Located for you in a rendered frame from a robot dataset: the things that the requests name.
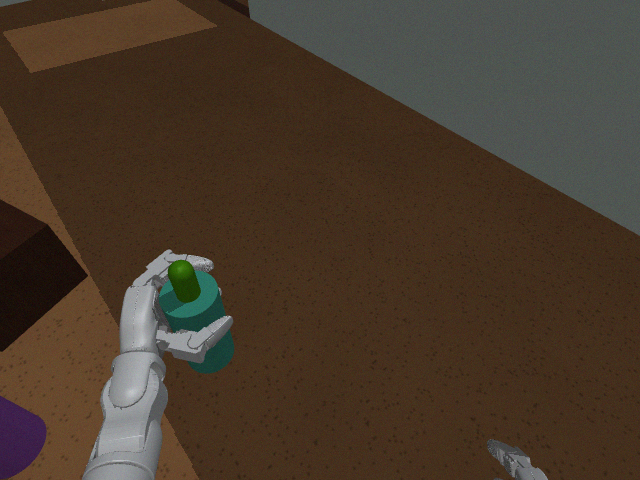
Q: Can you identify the left robot arm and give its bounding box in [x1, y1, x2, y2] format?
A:
[82, 350, 168, 480]

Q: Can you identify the left robot hand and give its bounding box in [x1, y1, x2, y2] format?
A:
[119, 249, 233, 363]

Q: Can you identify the right robot hand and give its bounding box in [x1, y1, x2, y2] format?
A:
[487, 439, 548, 480]

